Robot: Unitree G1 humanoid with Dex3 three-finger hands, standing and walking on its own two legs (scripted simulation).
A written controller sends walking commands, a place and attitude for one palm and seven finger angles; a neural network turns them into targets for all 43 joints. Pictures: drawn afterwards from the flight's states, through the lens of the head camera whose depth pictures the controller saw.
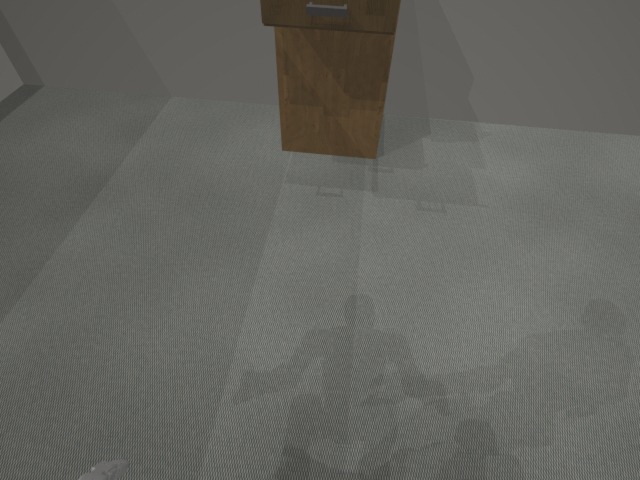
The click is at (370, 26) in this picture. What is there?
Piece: drawer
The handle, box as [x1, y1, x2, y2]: [306, 2, 346, 17]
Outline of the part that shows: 306,5 306,14 345,17 346,15 346,4 344,4 343,6 314,5 312,2 310,2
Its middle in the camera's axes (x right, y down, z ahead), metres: +0.02 -0.74 +1.24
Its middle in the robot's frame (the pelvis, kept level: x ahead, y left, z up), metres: +1.43 +0.04 +0.04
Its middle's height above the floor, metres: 0.81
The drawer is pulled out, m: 0.30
